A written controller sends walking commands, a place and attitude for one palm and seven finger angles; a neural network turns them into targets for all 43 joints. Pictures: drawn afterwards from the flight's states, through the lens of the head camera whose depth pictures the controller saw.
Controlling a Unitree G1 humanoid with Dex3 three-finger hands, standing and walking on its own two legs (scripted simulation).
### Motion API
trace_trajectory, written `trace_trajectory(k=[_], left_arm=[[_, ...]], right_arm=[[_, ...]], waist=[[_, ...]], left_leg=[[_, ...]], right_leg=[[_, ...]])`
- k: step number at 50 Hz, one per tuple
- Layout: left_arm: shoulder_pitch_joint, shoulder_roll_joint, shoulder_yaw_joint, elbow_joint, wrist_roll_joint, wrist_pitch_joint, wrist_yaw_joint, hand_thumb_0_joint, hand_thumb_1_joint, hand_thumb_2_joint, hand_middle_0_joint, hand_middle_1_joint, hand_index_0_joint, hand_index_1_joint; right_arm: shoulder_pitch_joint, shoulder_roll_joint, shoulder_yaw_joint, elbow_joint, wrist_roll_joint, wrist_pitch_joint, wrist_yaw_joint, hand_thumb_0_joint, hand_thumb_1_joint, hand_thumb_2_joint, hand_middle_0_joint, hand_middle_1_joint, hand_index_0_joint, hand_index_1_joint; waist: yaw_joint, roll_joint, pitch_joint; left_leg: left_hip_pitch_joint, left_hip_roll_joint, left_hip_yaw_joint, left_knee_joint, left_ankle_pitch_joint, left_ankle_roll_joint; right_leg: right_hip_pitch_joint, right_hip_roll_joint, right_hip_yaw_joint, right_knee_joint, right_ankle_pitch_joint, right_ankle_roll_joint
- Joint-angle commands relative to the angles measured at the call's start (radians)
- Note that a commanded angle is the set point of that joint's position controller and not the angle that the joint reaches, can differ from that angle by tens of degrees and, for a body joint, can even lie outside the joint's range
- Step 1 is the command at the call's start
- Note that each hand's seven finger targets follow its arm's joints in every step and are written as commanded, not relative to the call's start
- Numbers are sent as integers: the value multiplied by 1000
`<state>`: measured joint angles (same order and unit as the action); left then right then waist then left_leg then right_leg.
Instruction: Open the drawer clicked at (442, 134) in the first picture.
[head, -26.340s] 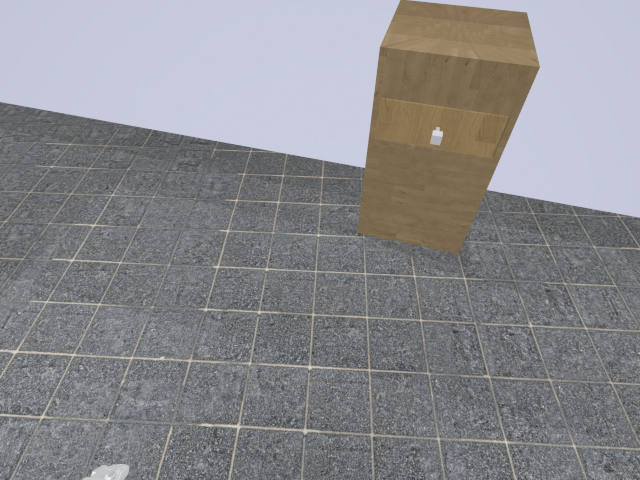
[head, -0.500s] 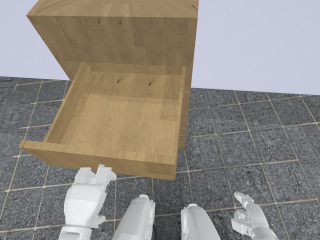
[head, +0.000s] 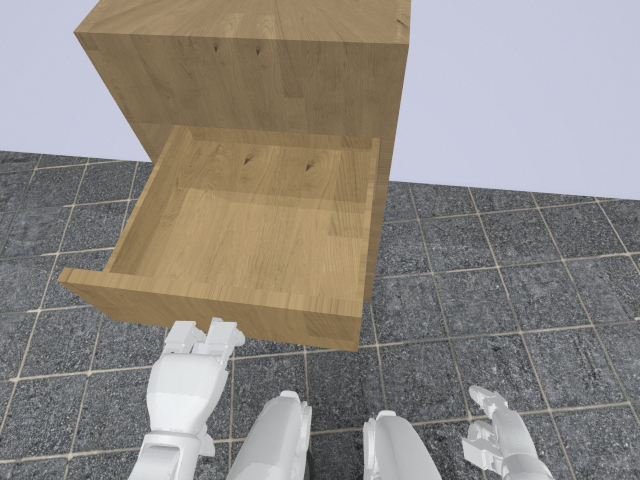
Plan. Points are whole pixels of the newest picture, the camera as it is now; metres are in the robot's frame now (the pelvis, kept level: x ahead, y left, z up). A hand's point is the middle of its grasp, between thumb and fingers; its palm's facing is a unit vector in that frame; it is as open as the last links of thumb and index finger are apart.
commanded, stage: lift the hand off the handle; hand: left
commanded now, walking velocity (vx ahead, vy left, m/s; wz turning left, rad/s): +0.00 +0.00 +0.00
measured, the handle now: (210, 345) +0.29 +0.18 -0.05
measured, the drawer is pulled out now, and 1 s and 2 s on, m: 0.29 0.29 0.29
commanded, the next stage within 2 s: none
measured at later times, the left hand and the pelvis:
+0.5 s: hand (189, 376) +0.24 +0.19 -0.03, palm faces -0.07 -0.14 -0.99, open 13.7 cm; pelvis +0.02 +0.02 +0.03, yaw -2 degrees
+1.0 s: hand (174, 364) +0.25 +0.20 +0.01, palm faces -0.04 -0.16 -0.99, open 13.8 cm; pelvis +0.03 +0.03 +0.06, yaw -1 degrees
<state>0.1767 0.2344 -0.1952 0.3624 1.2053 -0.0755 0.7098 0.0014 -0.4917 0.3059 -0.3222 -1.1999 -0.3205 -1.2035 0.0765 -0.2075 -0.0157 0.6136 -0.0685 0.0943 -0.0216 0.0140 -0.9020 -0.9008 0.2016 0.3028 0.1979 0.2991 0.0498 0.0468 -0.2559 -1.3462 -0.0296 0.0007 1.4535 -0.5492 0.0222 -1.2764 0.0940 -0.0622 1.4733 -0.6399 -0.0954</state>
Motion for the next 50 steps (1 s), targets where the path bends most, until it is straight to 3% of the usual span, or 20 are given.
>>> trace_trajectory(k=[1,5,8,15,19,24,27,31,32,37,38,41,43,47,49,50], left_arm=[[-150,155,128,-190,-31,44,21,0,-500,300,-300,-1200,-300,-1200],[-63,120,93,-188,-50,62,-4,0,-500,300,-300,-1200,-300,-1200],[-2,153,127,-204,-65,54,-13,0,-500,300,-300,-1200,-300,-1200],[11,141,128,-204,-43,27,-9,0,-500,300,-300,-1200,-300,-1200],[60,170,168,-253,-41,13,0,0,-500,300,-300,-1200,-300,-1200],[94,153,151,-300,-47,21,-5,0,-500,300,-300,-1200,-300,-1200],[98,97,80,-311,-51,38,-23,0,-500,300,-300,-1200,-300,-1200],[82,64,15,-320,-60,52,-57,0,-500,300,-300,-1200,-300,-1200],[83,73,21,-322,-65,51,-62,0,-500,300,-300,-1200,-300,-1200],[51,90,23,-349,-43,38,-59,0,-500,300,-300,-1200,-300,-1200],[48,119,56,-359,-42,36,-53,0,-500,300,-300,-1200,-300,-1200],[47,92,34,-376,-30,51,-45,0,-500,300,-300,-1200,-300,-1200],[74,97,44,-360,-42,66,-48,0,-500,300,-300,-1200,-300,-1200],[88,57,-10,-357,-57,92,-67,0,-500,300,-300,-1200,-300,-1200],[95,86,13,-360,-57,88,-71,0,-500,300,-300,-1200,-300,-1200],[76,74,-5,-378,-63,87,-74,0,-500,300,-300,-1200,-300,-1200]], right_arm=[[-44,-101,-40,-143,6,-37,-15,0,-900,-900,200,300,200,300],[-38,-101,-37,-157,10,-32,-13,0,-900,-900,200,300,200,300],[-36,-103,-30,-169,10,-26,-11,0,-900,-900,200,300,200,300],[-37,-110,-34,-173,-2,-17,-3,0,-900,-900,200,300,200,300],[-32,-112,-36,-188,-5,-12,2,0,-900,-900,200,300,200,300],[-30,-115,-37,-208,-7,-4,11,0,-900,-900,200,300,200,300],[-29,-118,-38,-218,-4,-2,19,0,-900,-900,200,300,200,300],[-23,-124,-33,-231,3,0,24,0,-900,-900,200,300,200,300],[-16,-124,-35,-231,6,-1,22,0,-900,-900,200,300,200,300],[-13,-125,-29,-247,2,5,23,0,-900,-900,200,300,200,300],[-10,-125,-29,-245,3,4,22,0,-900,-900,200,300,200,300],[-12,-124,-30,-261,1,12,30,0,-900,-900,200,300,200,300],[-15,-122,-27,-267,8,13,31,0,-900,-900,200,300,200,300],[-13,-117,-26,-275,19,21,40,0,-900,-900,200,300,200,300],[-9,-118,-22,-277,22,22,39,0,-900,-900,200,300,200,300],[-7,-118,-24,-275,21,23,39,0,-900,-900,200,300,200,300]], waist=[[-32,-61,-317],[-30,-56,-307],[-18,-57,-299],[-32,-53,-244],[-7,-9,-293],[-15,-3,-300],[-31,-7,-272],[-50,-41,-235],[-49,-57,-225],[-46,-18,-211],[-36,-8,-217],[-34,6,-237],[-28,-7,-220],[-34,-25,-202],[-26,-38,-204],[-35,-32,-194]], left_leg=[[303,-4,-19,-152,97,34],[341,-3,-21,-187,134,33],[348,-4,-22,-204,163,31],[369,-2,-23,-219,162,30],[434,-3,-26,-241,219,26],[506,6,-36,-270,259,24],[528,8,-42,-290,252,26],[549,13,-52,-316,229,28],[549,14,-53,-322,221,30],[580,17,-54,-336,205,26],[590,19,-58,-344,218,23],[614,21,-50,-347,223,16],[619,22,-60,-366,242,16],[636,22,-62,-391,259,19],[645,23,-59,-401,269,18],[649,22,-61,-405,270,22]], right_leg=[[207,-45,174,-351,156,38],[260,-42,170,-368,234,35],[300,-37,181,-372,287,29],[268,-33,165,-383,280,26],[280,-24,155,-367,327,17],[269,-21,121,-373,338,17],[269,-23,102,-393,320,18],[258,-26,97,-420,283,21],[268,-26,93,-427,278,21],[240,-27,81,-433,226,16],[246,-24,84,-432,233,13],[238,-21,82,-430,218,11],[270,-20,76,-439,242,11],[314,-21,70,-462,269,16],[327,-19,80,-467,278,16],[343,-24,74,-476,292,16]])
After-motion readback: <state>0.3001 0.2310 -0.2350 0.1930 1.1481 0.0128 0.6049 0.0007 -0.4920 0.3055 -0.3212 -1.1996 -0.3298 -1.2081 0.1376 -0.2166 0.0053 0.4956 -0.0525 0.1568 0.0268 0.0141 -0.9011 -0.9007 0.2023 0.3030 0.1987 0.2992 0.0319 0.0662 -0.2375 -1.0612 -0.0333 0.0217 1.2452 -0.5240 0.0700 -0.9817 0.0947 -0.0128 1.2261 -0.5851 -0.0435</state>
